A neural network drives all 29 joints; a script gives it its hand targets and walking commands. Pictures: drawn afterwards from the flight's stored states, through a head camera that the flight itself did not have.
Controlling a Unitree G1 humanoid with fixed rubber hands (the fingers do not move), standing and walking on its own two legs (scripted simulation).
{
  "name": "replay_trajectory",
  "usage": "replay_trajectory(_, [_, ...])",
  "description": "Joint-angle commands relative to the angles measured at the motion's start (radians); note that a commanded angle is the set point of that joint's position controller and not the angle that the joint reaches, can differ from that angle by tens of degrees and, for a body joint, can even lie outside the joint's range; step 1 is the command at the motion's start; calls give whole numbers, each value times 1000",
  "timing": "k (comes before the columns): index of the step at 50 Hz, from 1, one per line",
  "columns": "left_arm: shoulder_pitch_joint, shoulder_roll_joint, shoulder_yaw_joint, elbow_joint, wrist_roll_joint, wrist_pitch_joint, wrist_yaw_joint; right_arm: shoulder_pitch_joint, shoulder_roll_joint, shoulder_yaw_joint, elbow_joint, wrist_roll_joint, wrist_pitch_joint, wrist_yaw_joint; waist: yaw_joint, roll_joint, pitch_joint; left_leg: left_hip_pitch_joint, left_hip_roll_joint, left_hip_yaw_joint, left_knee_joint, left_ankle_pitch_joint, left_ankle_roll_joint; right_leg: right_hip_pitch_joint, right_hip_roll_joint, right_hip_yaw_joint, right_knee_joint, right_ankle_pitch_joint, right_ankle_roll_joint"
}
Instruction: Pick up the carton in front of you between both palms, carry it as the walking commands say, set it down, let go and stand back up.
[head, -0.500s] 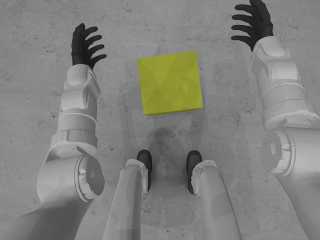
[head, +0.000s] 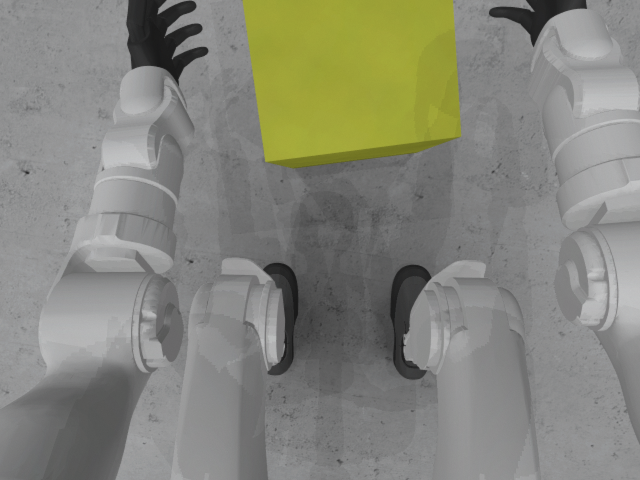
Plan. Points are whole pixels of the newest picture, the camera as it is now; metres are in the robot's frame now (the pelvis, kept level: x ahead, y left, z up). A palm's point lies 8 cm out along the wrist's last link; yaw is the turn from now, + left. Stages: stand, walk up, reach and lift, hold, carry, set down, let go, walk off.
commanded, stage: reach and lift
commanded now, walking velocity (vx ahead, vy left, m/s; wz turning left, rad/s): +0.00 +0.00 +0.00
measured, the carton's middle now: (348, 81) +0.54 -0.01 -0.30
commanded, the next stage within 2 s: none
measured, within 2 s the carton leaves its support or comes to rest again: leaves its support in 1.08 s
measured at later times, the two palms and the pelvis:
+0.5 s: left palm (199, 80) +0.53 +0.17 -0.23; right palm (500, 39) +0.56 -0.19 -0.23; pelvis +0.00 +0.00 -0.06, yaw +1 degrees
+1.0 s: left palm (216, 71) +0.54 +0.14 -0.22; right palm (480, 36) +0.56 -0.16 -0.23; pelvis -0.01 +0.00 -0.06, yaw +1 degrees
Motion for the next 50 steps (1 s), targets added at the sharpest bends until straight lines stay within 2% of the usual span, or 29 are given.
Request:
replay_trajectory(1, [-293,118,1,-18,-7,-18,-1,-341,-125,2,-9,11,-21,0,8,-80,-1087,541,-21,58,-112,142,-24,606,7,-35,-130,123,5])
replay_trajectory(5, [-364,133,-11,64,-8,-40,-8,-390,-138,16,79,18,-43,2,3,-53,-990,522,-13,47,-55,139,-25,540,-4,-23,-72,112,4])
replay_trajectory(8, [-407,148,-24,96,-17,-61,-12,-431,-148,35,100,32,-64,1,2,-48,-976,523,-10,42,-10,176,-26,538,-7,-15,-27,147,8])
replay_trajectory(14, [-450,182,-60,67,-68,-89,4,-506,-173,104,27,86,-90,-16,16,-79,-1154,583,-18,54,62,308,-23,685,-5,-15,57,294,16])
replay_trajectory(19, [-383,106,-101,76,-117,-89,11,-475,-154,128,-20,90,-90,-14,-9,-102,-1172,577,-37,59,84,368,-26,714,1,-25,78,362,14])
replay_trajectory(21, [-361,108,-93,81,-109,-89,11,-432,-140,111,-2,75,-85,-16,-15,-108,-1139,544,-42,63,83,349,-26,704,1,-25,73,356,16])
replay_trajectory(24, [-335,106,-62,106,-73,-91,7,-382,-113,85,50,48,-80,-9,-7,-94,-1012,480,-42,62,73,300,-27,620,1,-15,56,304,14])
replay_trajectory(31, [-358,92,-38,109,-31,-100,2,-397,-78,86,84,44,-88,-1,15,-72,-932,464,-39,57,53,263,-26,529,5,-8,32,242,10])
replay_trajectory(36, [-438,-14,-96,98,-65,-101,-2,-479,5,147,76,74,-94,-1,2,-77,-951,503,-55,51,48,248,-25,545,16,-6,20,220,4])
replay_trajectory(38, [-449,-42,-90,115,-53,-101,0,-491,27,137,79,53,-94,-5,-8,-77,-950,519,-63,52,47,241,-25,554,23,-10,17,210,4])
replay_trajectory(40, [-481,-131,-95,107,-28,-100,-15,-518,144,154,77,37,-89,13,3,-84,-940,535,-75,58,44,233,-19,559,34,-18,13,195,4])
replay_trajectory(41, [-546,-273,-129,89,-24,-97,-40,-576,298,192,68,37,-86,38,-1,-87,-937,518,-82,59,50,239,-17,557,42,-18,13,206,2])
replay_trajectory(43, [-657,-536,-162,71,5,-74,-111,-651,575,225,73,18,-68,106,-5,-84,-896,488,-100,61,64,222,-15,531,61,-21,21,198,-3])
replay_trajectory(45, [-728,-734,-152,43,53,-41,-183,-652,790,198,55,-20,-38,171,-20,-79,-847,456,-116,69,79,200,-16,515,76,-29,30,188,-10])
replay_trajectory(47, [-735,-842,-136,19,83,-10,-237,-628,904,171,23,-46,-11,218,-24,-81,-830,433,-125,83,93,196,-10,503,84,-42,39,192,-14])
replay_trajectory(50, [-745,-946,-155,-42,63,18,-277,-613,1009,173,-43,-47,14,251,-31,-87,-912,449,-130,94,107,241,-2,521,92,-61,54,242,-16])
